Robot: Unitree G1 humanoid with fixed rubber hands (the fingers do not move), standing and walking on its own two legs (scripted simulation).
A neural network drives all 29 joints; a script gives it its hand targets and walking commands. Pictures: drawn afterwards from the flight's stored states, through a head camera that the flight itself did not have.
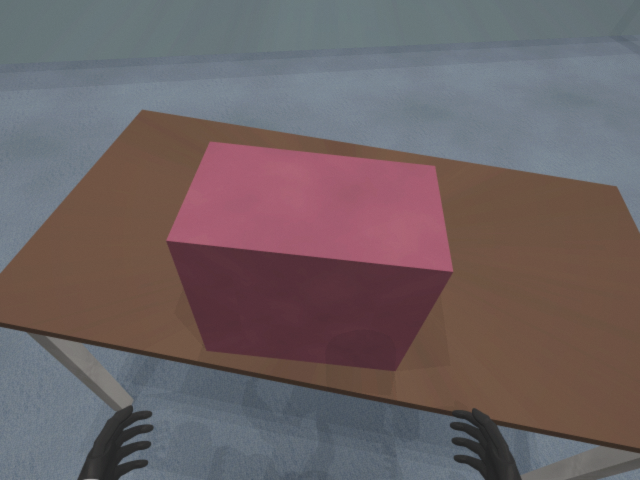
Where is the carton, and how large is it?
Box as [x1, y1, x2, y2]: [166, 142, 452, 370]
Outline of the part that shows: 209,142 166,240 206,350 395,370 452,272 434,166 228,143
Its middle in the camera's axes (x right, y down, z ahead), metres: -0.01 +0.04 +0.59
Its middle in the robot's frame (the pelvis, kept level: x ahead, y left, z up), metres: +0.42 +0.03 -0.01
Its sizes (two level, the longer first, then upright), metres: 0.313 0.180 0.284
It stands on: a table, 0.61 m high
